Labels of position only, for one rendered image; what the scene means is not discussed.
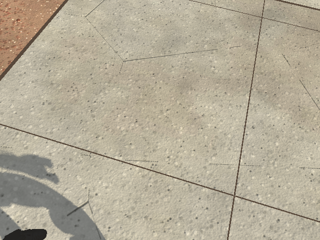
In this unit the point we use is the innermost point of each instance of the left robot hand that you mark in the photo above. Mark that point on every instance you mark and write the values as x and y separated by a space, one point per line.
29 234

